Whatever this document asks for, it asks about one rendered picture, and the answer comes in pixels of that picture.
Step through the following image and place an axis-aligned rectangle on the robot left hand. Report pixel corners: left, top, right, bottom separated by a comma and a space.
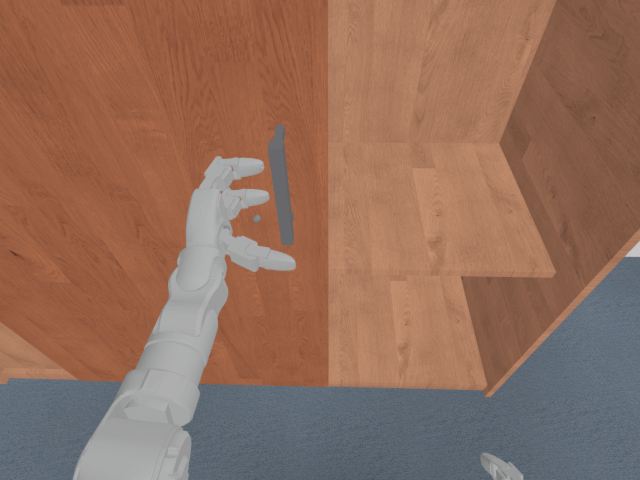
186, 156, 296, 272

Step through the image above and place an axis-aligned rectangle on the handle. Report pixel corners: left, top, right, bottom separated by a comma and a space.
268, 125, 294, 245

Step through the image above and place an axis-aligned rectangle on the wardrobe door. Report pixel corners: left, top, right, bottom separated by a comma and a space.
0, 0, 329, 387
0, 322, 63, 369

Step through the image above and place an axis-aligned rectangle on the robot left forearm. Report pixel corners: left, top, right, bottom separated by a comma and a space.
73, 245, 228, 480

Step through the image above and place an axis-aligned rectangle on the left robot upper arm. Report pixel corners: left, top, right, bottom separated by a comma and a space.
76, 417, 191, 480

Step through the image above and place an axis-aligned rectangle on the robot right hand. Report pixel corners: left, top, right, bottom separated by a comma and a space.
480, 453, 523, 480

